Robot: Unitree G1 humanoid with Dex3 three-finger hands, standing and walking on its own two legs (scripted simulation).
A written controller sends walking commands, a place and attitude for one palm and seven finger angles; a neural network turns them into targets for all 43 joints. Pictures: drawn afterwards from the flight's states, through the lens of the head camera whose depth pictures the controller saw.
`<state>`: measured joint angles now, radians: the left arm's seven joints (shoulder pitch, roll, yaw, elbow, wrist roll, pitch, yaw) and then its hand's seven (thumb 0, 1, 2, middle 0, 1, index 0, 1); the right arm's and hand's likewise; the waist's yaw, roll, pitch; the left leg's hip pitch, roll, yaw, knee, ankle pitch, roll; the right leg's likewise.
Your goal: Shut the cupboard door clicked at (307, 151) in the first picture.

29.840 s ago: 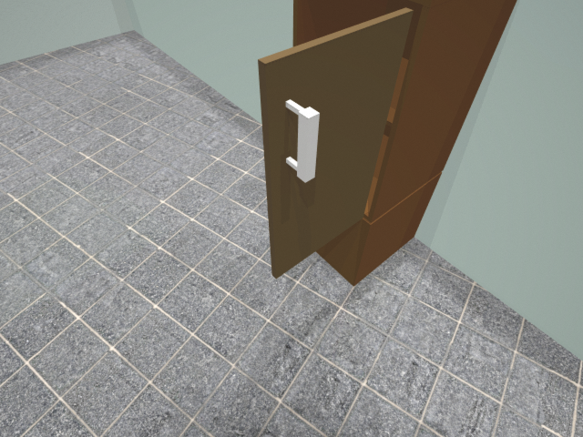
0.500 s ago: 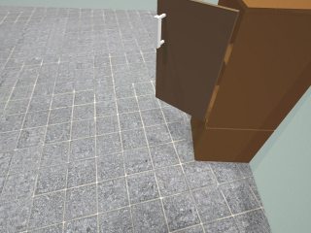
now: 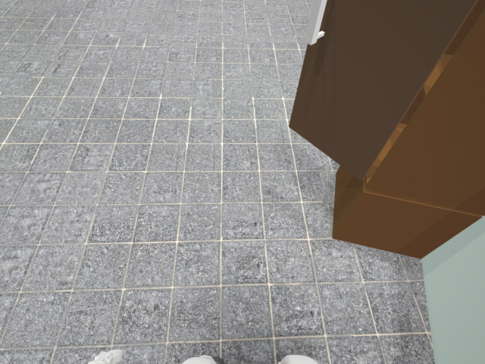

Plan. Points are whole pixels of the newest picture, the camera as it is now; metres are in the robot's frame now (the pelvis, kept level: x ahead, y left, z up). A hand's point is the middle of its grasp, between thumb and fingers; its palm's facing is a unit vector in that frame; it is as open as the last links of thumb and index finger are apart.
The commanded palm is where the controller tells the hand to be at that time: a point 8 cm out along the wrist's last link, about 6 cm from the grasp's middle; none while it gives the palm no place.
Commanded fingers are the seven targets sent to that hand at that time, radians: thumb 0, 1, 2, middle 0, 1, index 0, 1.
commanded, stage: walk to a spot facing it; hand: left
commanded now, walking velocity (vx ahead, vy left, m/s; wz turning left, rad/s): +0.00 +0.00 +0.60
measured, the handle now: (321, 14) +0.91 -0.18 +0.11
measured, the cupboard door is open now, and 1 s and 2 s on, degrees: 55 55 55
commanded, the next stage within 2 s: turn to face it in 1.48 s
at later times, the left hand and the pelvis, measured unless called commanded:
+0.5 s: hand out of the picture -0.03 +0.20 -0.18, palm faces +0.34 -0.90 -0.27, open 7.4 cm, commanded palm none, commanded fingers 0.00 0.90 0.90 -0.20 -0.30 -0.20 -0.30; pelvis -0.01 -0.02 -0.02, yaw +21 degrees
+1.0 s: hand out of the picture -0.01 +0.14 -0.15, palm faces +0.67 -0.71 -0.22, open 7.4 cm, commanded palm none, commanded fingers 0.00 0.90 0.90 -0.20 -0.30 -0.20 -0.30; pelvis +0.09 -0.01 +0.01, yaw +41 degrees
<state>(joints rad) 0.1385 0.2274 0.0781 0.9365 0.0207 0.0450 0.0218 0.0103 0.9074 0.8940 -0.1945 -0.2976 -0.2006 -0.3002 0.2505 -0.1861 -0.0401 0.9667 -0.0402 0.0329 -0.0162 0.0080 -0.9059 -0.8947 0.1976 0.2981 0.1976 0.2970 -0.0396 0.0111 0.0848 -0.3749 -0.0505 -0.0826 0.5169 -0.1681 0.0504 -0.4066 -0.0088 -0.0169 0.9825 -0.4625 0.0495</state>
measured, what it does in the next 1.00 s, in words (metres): steps on the spot, turning left: right foot, then left foot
